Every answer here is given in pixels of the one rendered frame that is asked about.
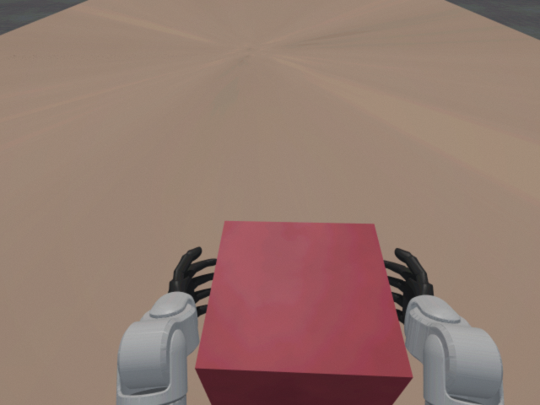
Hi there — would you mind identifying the right robot forearm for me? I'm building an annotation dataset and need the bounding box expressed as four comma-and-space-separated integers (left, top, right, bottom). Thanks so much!
404, 295, 505, 405

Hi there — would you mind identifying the carton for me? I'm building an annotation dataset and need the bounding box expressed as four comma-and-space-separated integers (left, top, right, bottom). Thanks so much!
195, 221, 413, 405

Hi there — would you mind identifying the robot right hand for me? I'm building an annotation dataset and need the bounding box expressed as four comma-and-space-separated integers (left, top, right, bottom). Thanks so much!
383, 248, 434, 325

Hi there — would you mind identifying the robot left hand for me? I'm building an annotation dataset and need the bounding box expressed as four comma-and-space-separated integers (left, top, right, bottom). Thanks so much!
168, 246, 217, 317

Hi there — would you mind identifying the left robot forearm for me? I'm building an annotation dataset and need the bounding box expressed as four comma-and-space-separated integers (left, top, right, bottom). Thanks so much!
116, 292, 199, 405

